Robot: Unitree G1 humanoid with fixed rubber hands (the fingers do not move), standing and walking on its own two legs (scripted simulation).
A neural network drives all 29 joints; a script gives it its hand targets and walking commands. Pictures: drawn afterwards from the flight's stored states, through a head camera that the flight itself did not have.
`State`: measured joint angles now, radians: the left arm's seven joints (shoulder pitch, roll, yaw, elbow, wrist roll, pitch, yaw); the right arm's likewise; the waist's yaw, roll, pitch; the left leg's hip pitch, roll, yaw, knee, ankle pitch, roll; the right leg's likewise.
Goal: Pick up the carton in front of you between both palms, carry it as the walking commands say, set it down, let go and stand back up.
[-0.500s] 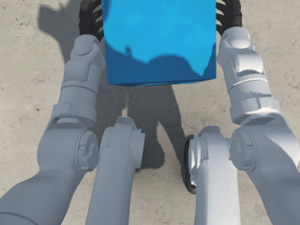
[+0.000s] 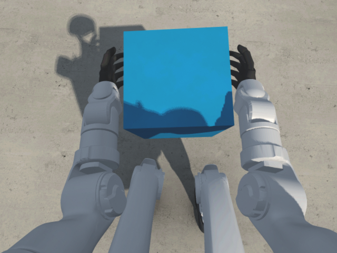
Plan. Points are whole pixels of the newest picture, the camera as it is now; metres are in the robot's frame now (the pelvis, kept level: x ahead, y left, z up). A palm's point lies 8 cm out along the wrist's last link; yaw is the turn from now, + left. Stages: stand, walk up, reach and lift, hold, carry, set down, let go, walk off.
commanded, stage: reach and lift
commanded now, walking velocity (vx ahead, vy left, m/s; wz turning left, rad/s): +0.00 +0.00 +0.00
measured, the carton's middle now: (176, 95) +0.48 +0.03 -0.12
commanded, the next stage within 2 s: none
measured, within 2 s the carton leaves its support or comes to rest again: neither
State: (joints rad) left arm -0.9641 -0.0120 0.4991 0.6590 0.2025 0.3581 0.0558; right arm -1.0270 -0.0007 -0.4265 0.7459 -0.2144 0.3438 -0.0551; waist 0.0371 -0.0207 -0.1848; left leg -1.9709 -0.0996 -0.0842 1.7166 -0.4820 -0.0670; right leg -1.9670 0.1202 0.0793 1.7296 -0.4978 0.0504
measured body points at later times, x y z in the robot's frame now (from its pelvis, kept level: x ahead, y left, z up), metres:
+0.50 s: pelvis +0.05 +0.00 +0.14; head +0.19 +0.00 +0.57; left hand +0.44 +0.17 +0.10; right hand +0.46 -0.13 +0.10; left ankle +0.11 +0.13 -0.47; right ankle +0.11 -0.12 -0.47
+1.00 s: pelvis +0.10 +0.00 +0.26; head +0.11 +0.00 +0.71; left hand +0.41 +0.16 +0.25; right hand +0.41 -0.14 +0.25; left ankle +0.11 +0.13 -0.47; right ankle +0.11 -0.12 -0.47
